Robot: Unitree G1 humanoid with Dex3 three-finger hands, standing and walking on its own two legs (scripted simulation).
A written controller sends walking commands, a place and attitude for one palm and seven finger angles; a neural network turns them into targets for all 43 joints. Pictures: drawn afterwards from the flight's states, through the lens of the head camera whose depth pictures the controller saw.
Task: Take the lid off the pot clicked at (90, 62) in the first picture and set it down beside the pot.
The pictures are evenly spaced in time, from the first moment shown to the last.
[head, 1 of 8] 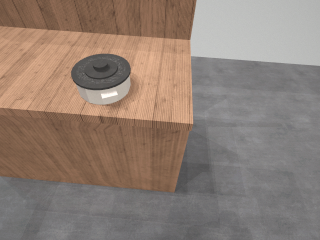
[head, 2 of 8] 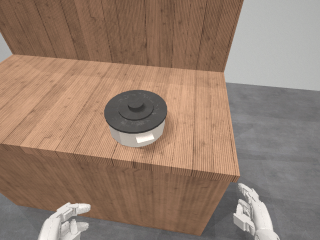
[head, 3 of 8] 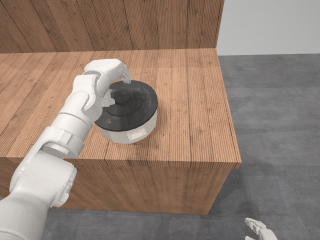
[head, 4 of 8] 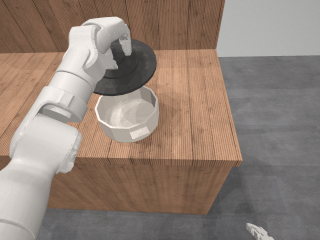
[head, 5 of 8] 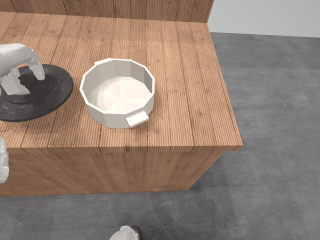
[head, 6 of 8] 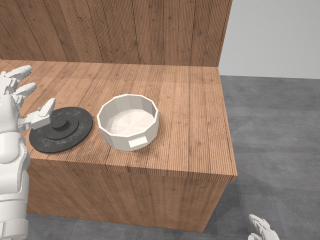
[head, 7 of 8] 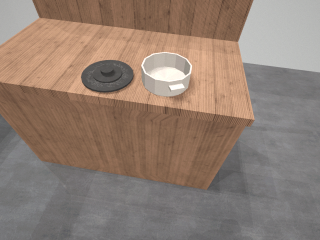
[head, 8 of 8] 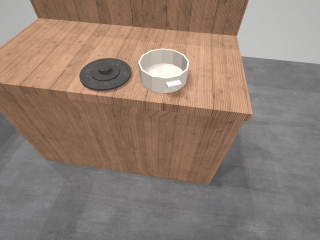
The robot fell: no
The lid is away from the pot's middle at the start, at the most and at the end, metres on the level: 0.00 0.24 0.24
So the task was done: yes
